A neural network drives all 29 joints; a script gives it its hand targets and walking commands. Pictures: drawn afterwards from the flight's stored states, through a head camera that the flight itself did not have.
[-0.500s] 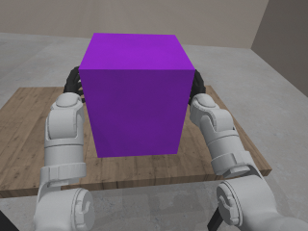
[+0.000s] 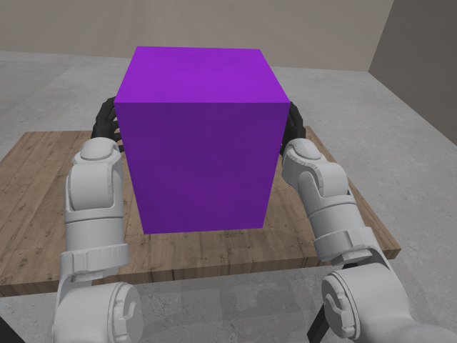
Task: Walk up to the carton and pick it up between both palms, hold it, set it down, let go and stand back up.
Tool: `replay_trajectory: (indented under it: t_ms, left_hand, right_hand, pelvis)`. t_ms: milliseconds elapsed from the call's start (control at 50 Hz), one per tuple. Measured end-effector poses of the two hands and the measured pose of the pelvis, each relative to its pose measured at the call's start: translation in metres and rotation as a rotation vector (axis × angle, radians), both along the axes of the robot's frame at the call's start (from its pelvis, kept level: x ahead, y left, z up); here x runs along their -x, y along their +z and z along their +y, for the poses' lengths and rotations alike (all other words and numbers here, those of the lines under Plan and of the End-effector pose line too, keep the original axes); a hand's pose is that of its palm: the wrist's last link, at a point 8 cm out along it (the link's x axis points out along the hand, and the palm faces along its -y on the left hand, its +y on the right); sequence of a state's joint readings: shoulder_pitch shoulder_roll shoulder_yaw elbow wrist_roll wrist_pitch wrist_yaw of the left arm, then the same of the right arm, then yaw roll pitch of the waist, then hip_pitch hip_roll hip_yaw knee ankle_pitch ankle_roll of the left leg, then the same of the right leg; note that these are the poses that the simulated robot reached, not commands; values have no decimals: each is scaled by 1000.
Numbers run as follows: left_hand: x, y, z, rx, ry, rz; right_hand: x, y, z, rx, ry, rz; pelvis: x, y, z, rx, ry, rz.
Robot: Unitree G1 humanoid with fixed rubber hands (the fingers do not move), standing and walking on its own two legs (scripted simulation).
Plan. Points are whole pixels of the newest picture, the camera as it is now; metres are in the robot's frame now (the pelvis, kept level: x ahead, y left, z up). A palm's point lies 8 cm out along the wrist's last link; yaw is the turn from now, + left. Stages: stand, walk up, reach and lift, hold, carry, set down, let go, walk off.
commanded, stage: hold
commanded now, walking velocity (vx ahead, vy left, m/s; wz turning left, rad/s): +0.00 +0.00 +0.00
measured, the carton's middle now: (202, 140) +0.40 +0.01 +0.22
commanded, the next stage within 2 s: none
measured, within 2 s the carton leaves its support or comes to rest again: neither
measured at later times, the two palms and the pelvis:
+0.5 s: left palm (106, 144) +0.37 +0.16 +0.23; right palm (291, 144) +0.37 -0.14 +0.23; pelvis +0.00 +0.00 +0.00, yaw +0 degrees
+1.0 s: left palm (104, 146) +0.36 +0.17 +0.23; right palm (291, 145) +0.37 -0.13 +0.23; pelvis +0.00 +0.00 +0.00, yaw +0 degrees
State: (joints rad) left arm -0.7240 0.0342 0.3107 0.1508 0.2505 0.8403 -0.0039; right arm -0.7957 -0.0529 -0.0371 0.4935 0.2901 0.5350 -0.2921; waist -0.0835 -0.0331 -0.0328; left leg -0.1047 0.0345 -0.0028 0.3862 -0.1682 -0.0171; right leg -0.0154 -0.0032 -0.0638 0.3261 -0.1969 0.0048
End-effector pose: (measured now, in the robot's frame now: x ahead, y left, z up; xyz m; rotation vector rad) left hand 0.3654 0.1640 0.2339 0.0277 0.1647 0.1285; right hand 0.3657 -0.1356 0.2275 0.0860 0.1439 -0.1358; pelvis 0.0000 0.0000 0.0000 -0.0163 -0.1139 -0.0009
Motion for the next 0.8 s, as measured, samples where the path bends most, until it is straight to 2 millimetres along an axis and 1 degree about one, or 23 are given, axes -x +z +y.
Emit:
replay_trajectory:
  t_ms: [260, 640, 800]
  left_hand:
    - [0, 3, 5, -7, 5, 2]
    - [-3, -3, -3, -9, -2, 7]
    - [0, -3, -3, -11, 2, 2]
  right_hand:
    - [-2, 2, 5, 5, 7, 3]
    - [-2, -3, -3, 4, 1, 11]
    - [-2, -4, -3, 5, 6, 6]
  pelvis:
    - [2, 0, 0, 0, 9, 0]
    - [0, 0, -2, 1, 3, 2]
    - [-1, 0, -2, 0, 2, -9]
